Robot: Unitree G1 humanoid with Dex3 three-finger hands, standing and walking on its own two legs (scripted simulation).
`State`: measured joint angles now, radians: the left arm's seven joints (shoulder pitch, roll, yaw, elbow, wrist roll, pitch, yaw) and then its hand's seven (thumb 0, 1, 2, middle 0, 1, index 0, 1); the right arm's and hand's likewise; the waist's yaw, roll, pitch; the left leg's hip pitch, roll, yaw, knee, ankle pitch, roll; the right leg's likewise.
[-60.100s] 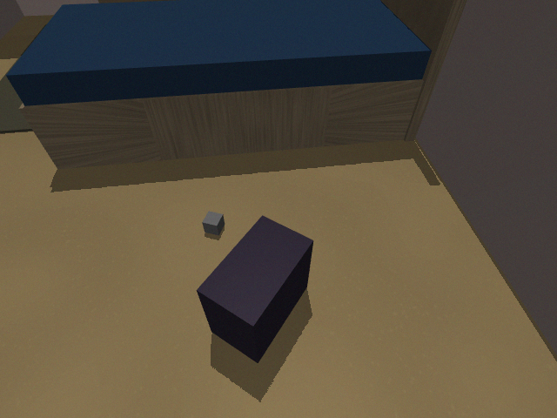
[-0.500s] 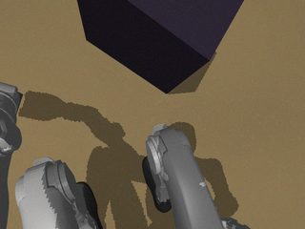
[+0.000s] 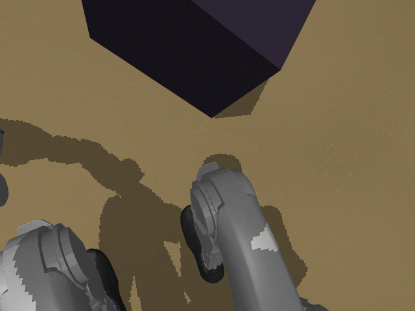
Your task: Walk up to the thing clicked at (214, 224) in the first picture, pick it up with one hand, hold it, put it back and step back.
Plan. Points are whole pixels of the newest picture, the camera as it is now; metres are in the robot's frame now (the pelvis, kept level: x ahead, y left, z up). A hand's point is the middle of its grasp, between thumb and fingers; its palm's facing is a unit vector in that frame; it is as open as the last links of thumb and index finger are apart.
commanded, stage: rest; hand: left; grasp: from above
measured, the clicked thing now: out of the picture +0.47 +0.30 -0.24
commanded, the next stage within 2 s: open in 1.18 s
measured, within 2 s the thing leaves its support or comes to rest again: rests again in 0.72 s
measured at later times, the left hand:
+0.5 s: hand out of the picture +0.47 +0.29 -0.23, palm faces -0.14 -0.41 -0.90, open 9.9 cm
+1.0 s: hand out of the picture +0.47 +0.29 -0.24, palm faces -0.14 -0.41 -0.90, open 9.9 cm
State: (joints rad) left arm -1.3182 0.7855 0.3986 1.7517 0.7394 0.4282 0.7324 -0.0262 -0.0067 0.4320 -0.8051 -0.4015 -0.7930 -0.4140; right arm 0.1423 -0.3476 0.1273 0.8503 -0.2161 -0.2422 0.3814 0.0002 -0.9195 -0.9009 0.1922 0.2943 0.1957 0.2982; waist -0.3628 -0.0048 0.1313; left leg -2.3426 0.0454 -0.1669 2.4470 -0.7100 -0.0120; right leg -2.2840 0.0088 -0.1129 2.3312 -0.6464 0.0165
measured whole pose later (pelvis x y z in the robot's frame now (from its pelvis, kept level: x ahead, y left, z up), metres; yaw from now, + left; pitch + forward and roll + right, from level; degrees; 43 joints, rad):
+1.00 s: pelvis +0.00 +0.00 +0.00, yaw -4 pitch +31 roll -13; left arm -1.32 0.97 0.36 1.81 0.68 0.36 0.79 -0.03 -0.01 0.44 -0.81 -0.40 -0.80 -0.41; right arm 0.14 -0.39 0.29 0.72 -0.22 -0.29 0.45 0.00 -0.92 -0.90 0.19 0.29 0.19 0.30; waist -0.44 -0.10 0.23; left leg -2.33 0.05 -0.24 2.48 -0.72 -0.02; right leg -2.24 0.03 -0.18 2.31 -0.63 0.02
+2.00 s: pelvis -0.01 +0.01 +0.01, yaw -5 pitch +28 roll -15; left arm -1.33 1.03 0.31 1.81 0.63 0.35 0.80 0.00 -0.23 0.78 -0.39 -0.68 -0.36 -0.72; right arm 0.13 -0.41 0.35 0.69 -0.22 -0.35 0.42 0.00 -0.90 -0.90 0.19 0.29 0.20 0.30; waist -0.47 -0.13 0.29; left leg -2.29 0.05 -0.28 2.48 -0.71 -0.01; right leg -2.18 0.04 -0.21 2.27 -0.61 0.03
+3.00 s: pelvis -0.02 +0.01 +0.03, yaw +1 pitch +31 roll -8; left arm -1.07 0.66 0.00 1.47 0.86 0.31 0.27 0.00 -0.33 0.84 -0.23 -0.84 -0.24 -0.83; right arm 0.15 -0.34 0.12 0.76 -0.10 -0.23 0.29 0.00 -0.91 -0.90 0.19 0.29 0.20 0.30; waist -0.28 0.05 -0.03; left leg -2.24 0.05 -0.13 2.35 -0.68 0.01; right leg -2.17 0.01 -0.09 2.24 -0.62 0.03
